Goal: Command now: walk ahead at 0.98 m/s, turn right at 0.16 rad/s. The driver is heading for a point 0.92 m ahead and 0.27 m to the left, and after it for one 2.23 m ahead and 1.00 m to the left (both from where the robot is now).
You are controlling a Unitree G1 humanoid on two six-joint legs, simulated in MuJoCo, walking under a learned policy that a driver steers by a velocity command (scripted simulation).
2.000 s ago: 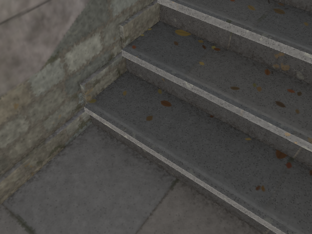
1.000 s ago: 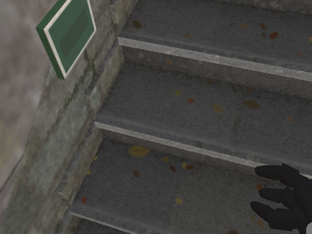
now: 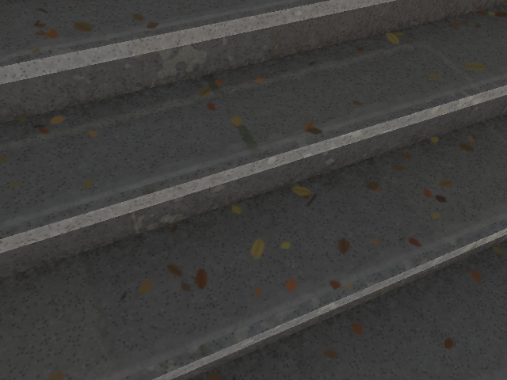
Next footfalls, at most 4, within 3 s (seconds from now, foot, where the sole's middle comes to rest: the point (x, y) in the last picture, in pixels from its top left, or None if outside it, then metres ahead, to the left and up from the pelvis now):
0.32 left None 0.30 0.11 -0.61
0.62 right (285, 247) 0.68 -0.02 -0.45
1.00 left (148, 144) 0.82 0.31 -0.29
1.40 right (132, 6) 1.11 0.39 -0.14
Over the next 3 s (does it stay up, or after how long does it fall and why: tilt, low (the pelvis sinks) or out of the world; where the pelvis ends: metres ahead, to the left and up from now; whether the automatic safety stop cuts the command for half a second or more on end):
stays up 1.09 0.57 0.64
